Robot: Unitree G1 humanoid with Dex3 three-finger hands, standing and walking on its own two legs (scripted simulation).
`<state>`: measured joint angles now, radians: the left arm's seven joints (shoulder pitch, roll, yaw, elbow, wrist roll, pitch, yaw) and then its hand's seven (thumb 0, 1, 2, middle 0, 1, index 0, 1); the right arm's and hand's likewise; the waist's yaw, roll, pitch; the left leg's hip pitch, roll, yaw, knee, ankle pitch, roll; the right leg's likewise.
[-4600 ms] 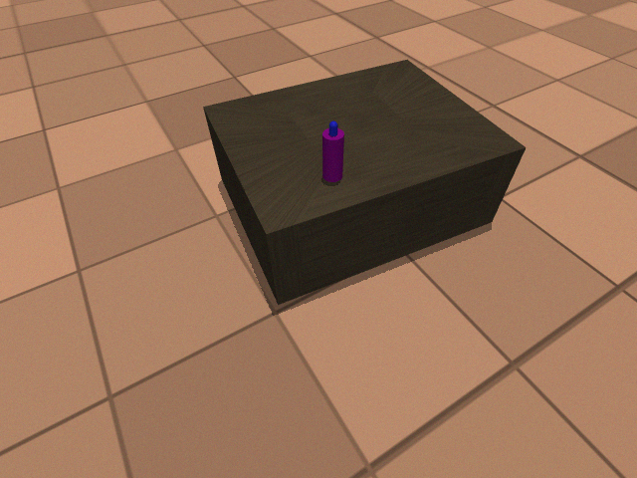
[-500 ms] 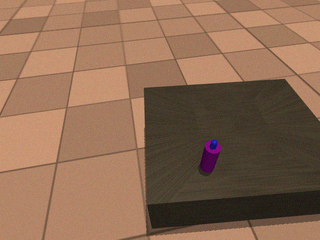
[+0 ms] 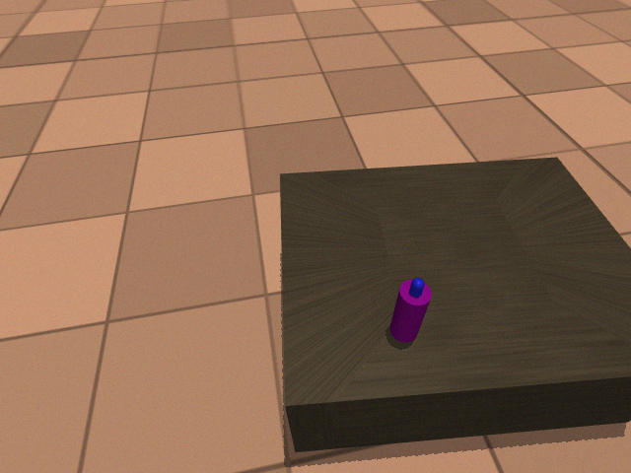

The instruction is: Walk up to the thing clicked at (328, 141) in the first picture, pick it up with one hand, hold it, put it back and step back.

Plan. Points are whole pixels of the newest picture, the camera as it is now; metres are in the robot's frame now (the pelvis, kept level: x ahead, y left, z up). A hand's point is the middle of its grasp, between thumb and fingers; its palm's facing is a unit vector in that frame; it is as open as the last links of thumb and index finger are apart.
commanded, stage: stand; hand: right
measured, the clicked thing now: (410, 307) +0.51 -0.20 -0.29
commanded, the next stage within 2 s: go down in 1.96 s
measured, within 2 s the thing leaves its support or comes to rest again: neither
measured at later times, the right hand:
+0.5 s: hand out of the picture +0.07 -0.26 -0.16, palm faces -0.02 +0.94 -0.34, open 7.4 cm
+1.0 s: hand out of the picture +0.08 -0.26 -0.16, palm faces -0.03 +0.94 -0.34, open 7.4 cm
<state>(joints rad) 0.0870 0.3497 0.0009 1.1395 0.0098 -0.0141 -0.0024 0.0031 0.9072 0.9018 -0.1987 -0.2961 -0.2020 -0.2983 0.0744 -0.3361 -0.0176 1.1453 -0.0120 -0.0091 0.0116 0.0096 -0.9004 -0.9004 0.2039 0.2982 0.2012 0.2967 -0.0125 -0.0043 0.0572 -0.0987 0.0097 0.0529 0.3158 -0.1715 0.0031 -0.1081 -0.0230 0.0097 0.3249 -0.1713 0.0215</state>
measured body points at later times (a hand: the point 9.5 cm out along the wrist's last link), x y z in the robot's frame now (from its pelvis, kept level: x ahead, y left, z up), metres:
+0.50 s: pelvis +0.00 -0.01 +0.00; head +0.00 -0.01 +0.45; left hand +0.06 +0.29 -0.13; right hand +0.07 -0.31 -0.13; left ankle +0.00 +0.11 -0.75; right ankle +0.01 -0.13 -0.75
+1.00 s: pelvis +0.01 -0.01 +0.00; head +0.02 -0.01 +0.45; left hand +0.08 +0.29 -0.13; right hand +0.08 -0.31 -0.13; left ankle +0.00 +0.11 -0.75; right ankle +0.01 -0.13 -0.75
